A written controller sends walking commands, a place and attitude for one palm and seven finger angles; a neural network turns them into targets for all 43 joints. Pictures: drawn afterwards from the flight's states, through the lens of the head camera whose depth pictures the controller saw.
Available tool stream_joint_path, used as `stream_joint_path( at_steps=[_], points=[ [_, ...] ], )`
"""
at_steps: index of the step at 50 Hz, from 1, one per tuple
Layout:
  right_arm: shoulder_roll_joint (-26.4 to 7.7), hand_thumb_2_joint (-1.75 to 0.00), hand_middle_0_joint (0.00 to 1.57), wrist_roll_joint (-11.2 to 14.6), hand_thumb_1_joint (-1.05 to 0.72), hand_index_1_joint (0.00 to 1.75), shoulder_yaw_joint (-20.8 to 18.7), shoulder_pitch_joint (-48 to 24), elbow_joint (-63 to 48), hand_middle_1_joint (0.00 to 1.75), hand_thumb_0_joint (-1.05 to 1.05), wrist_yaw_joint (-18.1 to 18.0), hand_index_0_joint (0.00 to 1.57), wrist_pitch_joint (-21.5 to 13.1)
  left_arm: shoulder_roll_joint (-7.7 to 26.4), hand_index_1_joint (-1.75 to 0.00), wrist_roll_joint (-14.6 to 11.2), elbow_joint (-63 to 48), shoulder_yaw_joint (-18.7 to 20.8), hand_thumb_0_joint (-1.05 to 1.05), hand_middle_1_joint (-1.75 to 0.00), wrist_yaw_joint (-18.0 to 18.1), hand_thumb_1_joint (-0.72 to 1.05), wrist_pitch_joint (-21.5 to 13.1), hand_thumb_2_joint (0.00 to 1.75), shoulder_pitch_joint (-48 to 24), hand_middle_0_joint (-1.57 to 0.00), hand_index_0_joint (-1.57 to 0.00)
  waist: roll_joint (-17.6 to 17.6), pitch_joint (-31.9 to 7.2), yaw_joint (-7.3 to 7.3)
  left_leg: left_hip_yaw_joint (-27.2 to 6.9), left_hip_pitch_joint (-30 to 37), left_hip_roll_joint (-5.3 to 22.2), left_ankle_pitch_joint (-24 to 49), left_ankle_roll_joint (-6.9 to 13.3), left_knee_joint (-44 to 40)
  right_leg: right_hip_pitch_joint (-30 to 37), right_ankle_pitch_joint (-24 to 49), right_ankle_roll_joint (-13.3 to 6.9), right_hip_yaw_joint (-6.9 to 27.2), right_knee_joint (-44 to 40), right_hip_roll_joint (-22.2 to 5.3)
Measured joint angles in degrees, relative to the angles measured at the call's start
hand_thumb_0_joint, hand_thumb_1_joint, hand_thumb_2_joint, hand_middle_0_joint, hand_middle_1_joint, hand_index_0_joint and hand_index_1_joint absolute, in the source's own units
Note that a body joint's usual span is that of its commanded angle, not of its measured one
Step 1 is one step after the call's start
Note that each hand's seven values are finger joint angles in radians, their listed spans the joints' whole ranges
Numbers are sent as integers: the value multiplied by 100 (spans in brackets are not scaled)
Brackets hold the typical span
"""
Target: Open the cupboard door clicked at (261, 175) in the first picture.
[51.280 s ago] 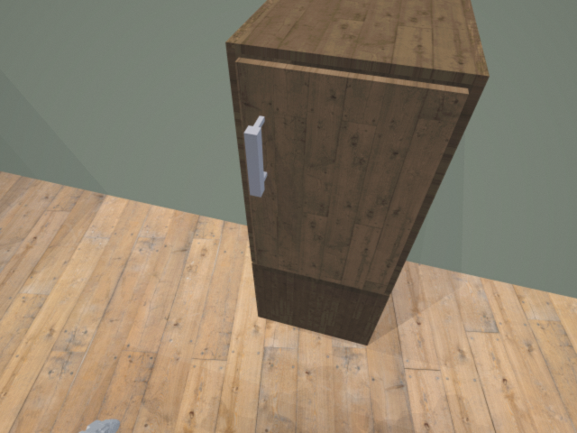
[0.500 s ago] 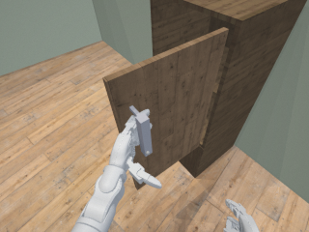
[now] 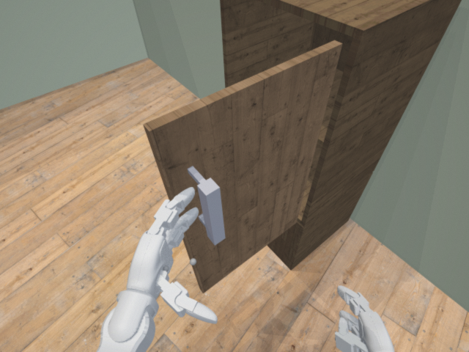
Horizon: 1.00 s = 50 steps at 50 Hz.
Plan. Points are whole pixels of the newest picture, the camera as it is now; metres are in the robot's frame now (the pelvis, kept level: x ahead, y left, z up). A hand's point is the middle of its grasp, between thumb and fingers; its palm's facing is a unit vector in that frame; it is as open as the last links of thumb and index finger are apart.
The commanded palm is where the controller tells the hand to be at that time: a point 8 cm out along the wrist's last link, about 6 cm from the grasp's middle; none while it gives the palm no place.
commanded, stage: slide the hand sideways off the handle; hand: left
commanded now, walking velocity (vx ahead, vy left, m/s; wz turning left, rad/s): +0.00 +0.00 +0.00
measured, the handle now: (205, 206) +0.34 +0.07 +0.08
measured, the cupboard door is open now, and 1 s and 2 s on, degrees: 89 89 89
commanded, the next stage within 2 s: draw the hand back to the body in 0.42 s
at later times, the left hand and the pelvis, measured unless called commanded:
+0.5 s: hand (151, 283) +0.21 +0.13 +0.08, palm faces -0.09 -0.99 -0.04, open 16.3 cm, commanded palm +0.19 +0.19 +0.08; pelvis +0.00 -0.01 -0.01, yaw +2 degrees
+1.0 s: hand (106, 277) +0.20 +0.18 +0.12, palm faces -0.06 -0.99 -0.08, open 16.3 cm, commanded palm +0.17 +0.24 +0.13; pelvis +0.01 +0.02 +0.01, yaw +1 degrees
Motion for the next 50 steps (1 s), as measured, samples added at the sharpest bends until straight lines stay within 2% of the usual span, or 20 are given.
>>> stream_joint_path(
  at_steps=[11,18,21,25,31,36,50],
  points=[
    [-50,-90,20,34,-91,30,-14,43,-21,30,1,-90,20,-167,267,-33,-375,-325,600,-1,-33,-561,-50,-77,30,589,-21,-21,-3,-110,-13,-75,-91,65,-64,-98,63,-73,-69,-81,-73,39,63],
    [-178,-90,20,59,-91,30,-63,126,7,30,1,-156,20,-318,452,-31,-660,-366,1161,-1,-31,-837,-50,-281,30,925,-18,-18,36,-112,12,-186,-253,89,-110,-131,231,-159,-100,-111,-189,102,80],
    [-247,-90,20,80,-91,30,-85,133,56,30,1,-199,20,-422,512,-31,-785,-347,1234,-1,-31,-1032,-50,-372,30,916,-17,-17,72,-106,33,-232,-358,82,-127,-124,328,-227,-108,-106,-239,149,68],
    [-292,-90,20,102,-91,30,-98,116,99,30,1,-243,20,-536,509,-30,-846,-323,1131,-1,-30,-1178,-50,-407,30,803,-16,-15,112,-99,35,-256,-460,67,-144,-98,429,-301,-113,-85,-268,209,49],
    [-189,-90,20,117,-91,30,-64,137,57,30,1,-247,20,-583,489,-30,-742,-447,993,-1,-30,-1039,-50,-207,30,737,-15,-15,76,-131,11,-175,-413,55,-151,-51,407,-291,-107,-47,-187,222,39],
    [-87,-90,20,144,-91,30,8,206,36,30,1,-253,20,-569,605,-30,-781,-679,1244,-1,-30,-935,-50,-31,30,902,-16,-15,73,-172,0,-135,-186,62,-134,-21,255,-72,-67,-11,-135,61,57],
    [-165,-90,20,193,-91,30,54,158,143,30,1,-316,20,-800,795,-30,-1005,-1289,1615,-1,-30,-1257,-49,506,30,1218,-15,-15,149,-143,138,-161,318,-18,-25,88,-117,485,65,114,-130,-377,0]
  ],
)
